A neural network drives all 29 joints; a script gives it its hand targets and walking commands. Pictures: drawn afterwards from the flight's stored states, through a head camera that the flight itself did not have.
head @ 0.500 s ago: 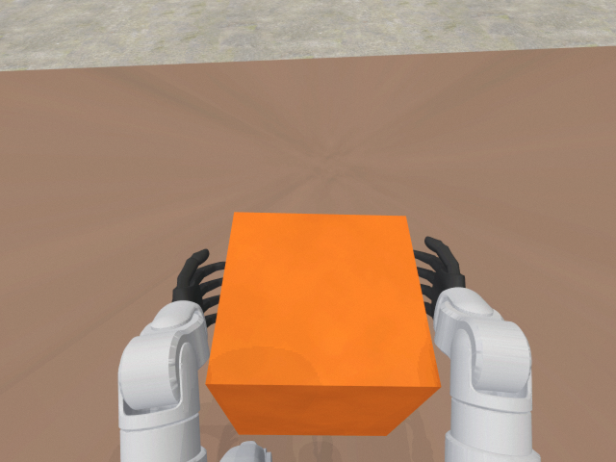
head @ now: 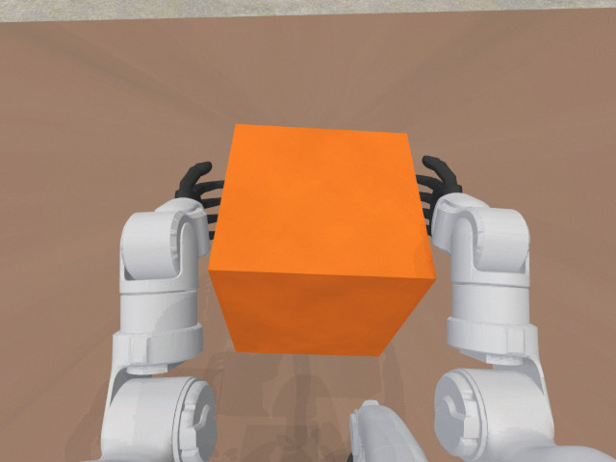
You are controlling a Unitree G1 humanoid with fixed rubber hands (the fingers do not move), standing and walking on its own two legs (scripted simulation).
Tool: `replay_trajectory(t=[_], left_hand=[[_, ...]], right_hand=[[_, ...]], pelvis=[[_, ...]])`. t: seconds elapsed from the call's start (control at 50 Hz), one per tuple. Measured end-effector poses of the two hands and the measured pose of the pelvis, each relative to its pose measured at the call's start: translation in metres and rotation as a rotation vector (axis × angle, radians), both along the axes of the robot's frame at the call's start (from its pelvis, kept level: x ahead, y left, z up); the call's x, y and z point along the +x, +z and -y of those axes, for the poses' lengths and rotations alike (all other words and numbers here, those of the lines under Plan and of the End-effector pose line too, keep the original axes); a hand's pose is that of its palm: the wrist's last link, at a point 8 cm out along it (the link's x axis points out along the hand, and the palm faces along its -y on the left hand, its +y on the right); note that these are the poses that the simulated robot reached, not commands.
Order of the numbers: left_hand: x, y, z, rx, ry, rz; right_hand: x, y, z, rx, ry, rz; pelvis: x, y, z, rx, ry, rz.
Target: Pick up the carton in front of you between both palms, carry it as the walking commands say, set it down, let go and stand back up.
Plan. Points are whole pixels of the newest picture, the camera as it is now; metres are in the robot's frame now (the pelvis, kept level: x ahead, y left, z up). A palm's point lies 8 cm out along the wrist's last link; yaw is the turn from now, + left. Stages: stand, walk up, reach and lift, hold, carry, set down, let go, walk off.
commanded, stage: carry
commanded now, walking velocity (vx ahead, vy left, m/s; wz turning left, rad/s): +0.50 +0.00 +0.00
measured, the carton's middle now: (314, 251) +0.38 -0.01 +0.01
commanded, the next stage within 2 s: none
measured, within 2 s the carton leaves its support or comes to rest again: neither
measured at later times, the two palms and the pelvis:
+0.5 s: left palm (196, 68) +0.70 +0.17 +0.06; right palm (371, 57) +0.73 -0.13 +0.06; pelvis +0.35 -0.01 -0.03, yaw +2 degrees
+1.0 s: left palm (206, 6) +0.91 +0.17 +0.05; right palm (355, 3) +0.92 -0.13 +0.06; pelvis +0.55 +0.02 -0.05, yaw +1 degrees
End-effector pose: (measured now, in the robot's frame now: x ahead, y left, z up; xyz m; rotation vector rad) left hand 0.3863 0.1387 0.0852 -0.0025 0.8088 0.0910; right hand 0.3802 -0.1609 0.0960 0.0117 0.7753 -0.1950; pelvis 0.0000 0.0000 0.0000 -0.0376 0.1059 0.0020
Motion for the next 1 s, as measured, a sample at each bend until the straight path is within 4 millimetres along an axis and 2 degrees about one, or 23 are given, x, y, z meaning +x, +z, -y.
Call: replay_trajectory(t=[0.12, 0.22, 0.26, 0.34, 0.42, 0.56, 0.66, 0.72, 0.82, 0.9, 1.0], left_hand=[[0.079, 0.001, -0.002, -0.035, 0.052, 0.086], [0.156, -0.002, 0.003, -0.004, 0.068, 0.157], [0.184, -0.007, 0.002, 0.034, 0.071, 0.153], [0.221, -0.027, -0.008, 0.041, 0.1, 0.052], [0.259, -0.031, -0.02, 0.037, 0.131, 0.023], [0.354, -0.014, -0.036, 0.03, 0.136, 0.105], [0.433, -0.017, -0.044, 0.01, 0.087, 0.172], [0.468, -0.032, -0.044, 0.003, 0.052, 0.124], [0.498, -0.05, -0.036, 0.009, 0.011, 0.021], [0.515, -0.049, -0.034, 0.001, 0.016, 0.045], [0.527, -0.035, -0.034, 0.006, 0.053, 0.107]], right_hand=[[0.085, 0.003, -0.002, 0.031, -0.011, 0.089], [0.169, -0.007, 0.003, 0.043, 0.023, 0.158], [0.203, -0.017, 0.002, 0.051, 0.049, 0.152], [0.252, -0.036, -0.009, 0.036, 0.097, 0.052], [0.3, -0.038, -0.021, 0.037, 0.124, 0.023], [0.39, -0.026, -0.037, 0.054, 0.107, 0.104], [0.454, -0.022, -0.044, 0.018, 0.072, 0.172], [0.481, -0.033, -0.043, -0.02, 0.064, 0.123], [0.5, -0.053, -0.036, -0.011, 0.023, 0.019], [0.517, -0.05, -0.033, 0.004, 0.008, 0.045], [0.54, -0.038, -0.034, 0.028, 0.03, 0.108]], pelvis=[[0.089, -0.005, 0.002, 0.015, 0.016, -0.01], [0.18, -0.033, 0.01, 0.054, 0.034, 0.024], [0.208, -0.041, 0.011, 0.034, 0.027, 0.028], [0.255, -0.037, 0.016, 0.045, 0.022, 0.02], [0.302, -0.028, 0.017, 0.061, 0.025, 0.01], [0.388, -0.029, 0.002, 0.06, 0.017, 0.001], [0.463, -0.058, -0.017, 0.019, 0.009, 0.04], [0.486, -0.062, -0.022, 0.035, 0.01, 0.037], [0.513, -0.054, -0.032, 0.012, 0.006, 0.023], [0.528, -0.05, -0.031, 0.006, 0.009, 0.016], [0.547, -0.053, -0.024, 0.019, 0.018, 0.015]])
